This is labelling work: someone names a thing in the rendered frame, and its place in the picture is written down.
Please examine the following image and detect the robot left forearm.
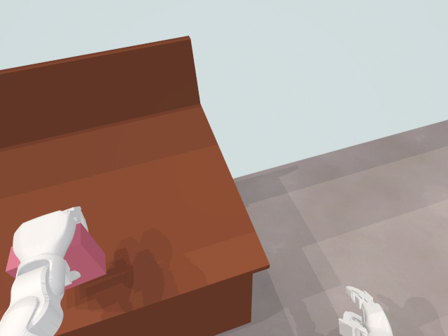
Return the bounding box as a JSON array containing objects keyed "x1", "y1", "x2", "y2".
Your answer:
[{"x1": 0, "y1": 254, "x2": 66, "y2": 336}]

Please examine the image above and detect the table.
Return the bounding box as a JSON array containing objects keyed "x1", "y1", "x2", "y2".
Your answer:
[{"x1": 0, "y1": 36, "x2": 270, "y2": 336}]

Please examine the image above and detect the sponge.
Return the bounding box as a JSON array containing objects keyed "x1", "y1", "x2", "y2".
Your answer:
[{"x1": 6, "y1": 223, "x2": 106, "y2": 290}]

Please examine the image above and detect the left robot hand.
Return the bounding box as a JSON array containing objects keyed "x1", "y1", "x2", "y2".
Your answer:
[{"x1": 13, "y1": 206, "x2": 88, "y2": 286}]

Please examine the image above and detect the right robot hand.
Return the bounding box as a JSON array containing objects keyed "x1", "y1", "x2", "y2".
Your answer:
[{"x1": 339, "y1": 286, "x2": 393, "y2": 336}]

